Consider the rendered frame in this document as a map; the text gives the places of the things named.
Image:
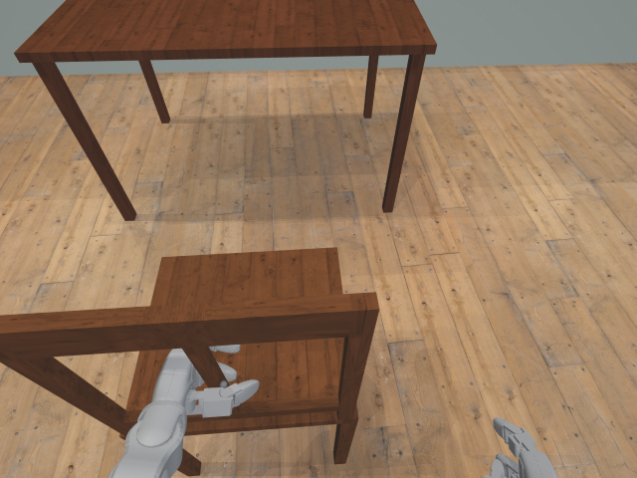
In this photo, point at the table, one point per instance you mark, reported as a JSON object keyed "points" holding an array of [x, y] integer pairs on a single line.
{"points": [[144, 30]]}

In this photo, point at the robot left forearm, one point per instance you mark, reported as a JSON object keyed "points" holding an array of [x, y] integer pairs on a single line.
{"points": [[154, 446]]}

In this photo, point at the chair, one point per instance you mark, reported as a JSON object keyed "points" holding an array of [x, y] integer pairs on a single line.
{"points": [[300, 337]]}

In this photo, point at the robot left hand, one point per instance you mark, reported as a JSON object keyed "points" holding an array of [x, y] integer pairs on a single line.
{"points": [[178, 375]]}

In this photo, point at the robot right hand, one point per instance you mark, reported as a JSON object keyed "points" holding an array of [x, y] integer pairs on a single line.
{"points": [[532, 463]]}

